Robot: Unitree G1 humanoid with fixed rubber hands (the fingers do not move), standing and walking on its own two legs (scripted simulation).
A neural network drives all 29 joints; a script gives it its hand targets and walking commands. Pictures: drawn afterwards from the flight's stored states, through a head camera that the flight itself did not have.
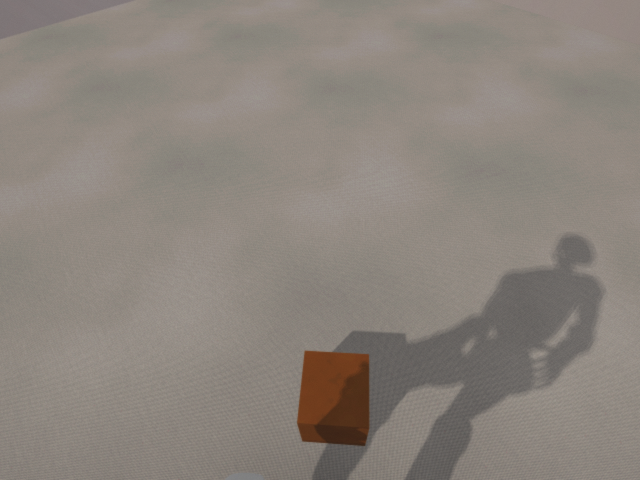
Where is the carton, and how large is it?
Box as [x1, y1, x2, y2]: [297, 351, 368, 445]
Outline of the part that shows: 305,351 297,424 302,440 364,445 368,431 368,354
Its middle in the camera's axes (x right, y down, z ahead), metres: +0.04 +0.45 +1.12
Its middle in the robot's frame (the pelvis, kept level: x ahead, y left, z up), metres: +0.42 +0.00 -0.68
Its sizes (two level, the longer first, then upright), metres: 0.194 0.183 0.197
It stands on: the floor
